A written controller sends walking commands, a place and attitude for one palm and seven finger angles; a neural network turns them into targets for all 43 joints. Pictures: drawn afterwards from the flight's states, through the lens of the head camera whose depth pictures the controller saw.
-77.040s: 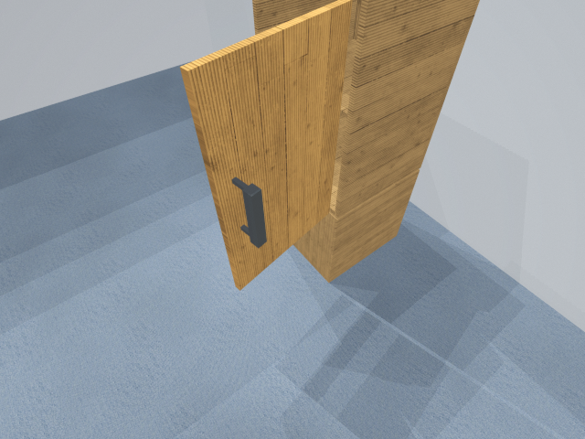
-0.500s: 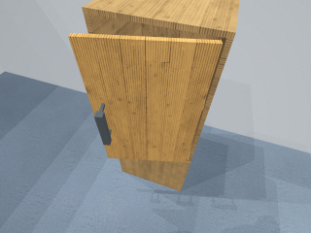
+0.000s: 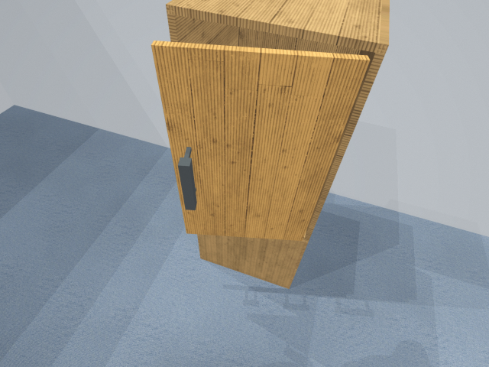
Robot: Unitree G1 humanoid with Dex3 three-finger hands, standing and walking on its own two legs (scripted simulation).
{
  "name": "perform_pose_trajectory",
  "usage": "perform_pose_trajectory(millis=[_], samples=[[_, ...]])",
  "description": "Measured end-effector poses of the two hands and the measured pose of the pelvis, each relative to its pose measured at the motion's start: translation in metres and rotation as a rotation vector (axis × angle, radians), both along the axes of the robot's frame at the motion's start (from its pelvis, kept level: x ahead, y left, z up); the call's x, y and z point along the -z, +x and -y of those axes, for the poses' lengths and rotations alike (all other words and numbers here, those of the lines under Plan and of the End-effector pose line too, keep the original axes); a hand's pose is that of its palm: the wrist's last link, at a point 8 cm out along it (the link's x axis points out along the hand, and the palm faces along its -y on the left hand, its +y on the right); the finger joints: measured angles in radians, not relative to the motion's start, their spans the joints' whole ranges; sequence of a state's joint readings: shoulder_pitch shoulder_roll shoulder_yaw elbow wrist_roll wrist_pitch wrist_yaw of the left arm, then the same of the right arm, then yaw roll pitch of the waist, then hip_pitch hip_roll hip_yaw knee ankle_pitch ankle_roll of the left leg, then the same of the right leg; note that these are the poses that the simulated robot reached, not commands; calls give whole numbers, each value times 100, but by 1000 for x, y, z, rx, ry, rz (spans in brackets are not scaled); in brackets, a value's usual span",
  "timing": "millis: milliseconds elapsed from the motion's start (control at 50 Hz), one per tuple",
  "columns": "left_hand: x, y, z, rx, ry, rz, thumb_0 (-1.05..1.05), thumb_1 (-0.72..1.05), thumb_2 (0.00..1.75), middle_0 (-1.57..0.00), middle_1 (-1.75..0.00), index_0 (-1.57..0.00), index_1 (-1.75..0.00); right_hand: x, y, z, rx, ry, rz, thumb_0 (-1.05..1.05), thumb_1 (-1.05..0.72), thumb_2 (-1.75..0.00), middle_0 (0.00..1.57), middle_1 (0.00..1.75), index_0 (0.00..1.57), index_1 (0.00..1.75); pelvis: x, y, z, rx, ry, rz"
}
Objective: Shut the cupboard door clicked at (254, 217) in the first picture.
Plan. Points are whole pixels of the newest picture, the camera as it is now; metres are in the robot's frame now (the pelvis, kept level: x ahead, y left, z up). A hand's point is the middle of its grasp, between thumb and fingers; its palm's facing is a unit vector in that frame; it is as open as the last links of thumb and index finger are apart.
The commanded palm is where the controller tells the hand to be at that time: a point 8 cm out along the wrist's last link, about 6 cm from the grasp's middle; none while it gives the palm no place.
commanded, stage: shuffle to correct the standing spot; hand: left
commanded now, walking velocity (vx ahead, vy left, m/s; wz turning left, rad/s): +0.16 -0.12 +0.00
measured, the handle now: (189, 179) +0.52 +0.16 -0.05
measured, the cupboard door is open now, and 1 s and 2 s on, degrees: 16 16 16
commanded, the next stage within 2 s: come to a stop and stand still in 0.64 s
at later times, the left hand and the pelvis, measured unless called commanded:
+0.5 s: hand out of the picture +0.00 +0.14 -0.17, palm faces +0.03 -0.99 -0.14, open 7.4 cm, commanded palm none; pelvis +0.00 -0.01 +0.01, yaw -2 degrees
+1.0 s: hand out of the picture +0.08 +0.12 -0.18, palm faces +0.02 -0.99 -0.13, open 7.3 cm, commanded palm none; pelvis +0.08 -0.03 +0.00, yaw -2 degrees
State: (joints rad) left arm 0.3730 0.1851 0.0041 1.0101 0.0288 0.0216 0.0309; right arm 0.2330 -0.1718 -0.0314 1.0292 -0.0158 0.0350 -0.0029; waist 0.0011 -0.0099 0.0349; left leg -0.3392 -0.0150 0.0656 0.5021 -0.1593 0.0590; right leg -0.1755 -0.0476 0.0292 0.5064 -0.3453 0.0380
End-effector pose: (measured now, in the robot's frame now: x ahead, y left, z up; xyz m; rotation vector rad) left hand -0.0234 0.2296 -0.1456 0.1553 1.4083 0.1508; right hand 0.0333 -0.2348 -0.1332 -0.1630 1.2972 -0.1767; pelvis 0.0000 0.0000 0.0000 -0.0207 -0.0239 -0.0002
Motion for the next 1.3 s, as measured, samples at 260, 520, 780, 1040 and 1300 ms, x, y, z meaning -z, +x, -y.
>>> perform_pose_trajectory(millis=[260, 520, 780, 1040, 1300], samples=[[-6, -93, 31, -126, -50, -205, 0, 91, 90, -20, -30, -20, -30, 4, -22, 7, 25, -5, -60, 1, -90, -90, 20, 30, 20, 30, -1, -8, 7, -6, 1, -10], [-8, 30, 34, 3, -41, 41, 1, 92, 89, -20, -30, -20, -30, 8, -53, -5, 76, 53, -94, 1, -90, -90, 20, 30, 20, 30, -6, 4, 18, 36, 7, -19], [-2, 73, 52, 6, -33, 53, 0, 92, 90, -20, -30, -20, -30, 5, 7, 28, 82, 37, -60, 1, -91, -90, 20, 30, 19, 30, -3, 46, 38, 23, 1, -24], [4, 100, 51, -8, -48, -25, 1, 92, 89, -20, -30, -20, -30, 2, 71, 27, 56, -26, -29, 1, -93, -90, 20, 30, 20, 30, -2, 79, 31, 36, 15, -21], [-16, 118, 45, 60, 78, 154, 0, 91, 89, -20, -30, -20, -30, 11, 85, 54, 29, 42, 93, 1, -91, -90, 20, 30, 20, 30, 3, 53, 52, 52, 14, -7]])
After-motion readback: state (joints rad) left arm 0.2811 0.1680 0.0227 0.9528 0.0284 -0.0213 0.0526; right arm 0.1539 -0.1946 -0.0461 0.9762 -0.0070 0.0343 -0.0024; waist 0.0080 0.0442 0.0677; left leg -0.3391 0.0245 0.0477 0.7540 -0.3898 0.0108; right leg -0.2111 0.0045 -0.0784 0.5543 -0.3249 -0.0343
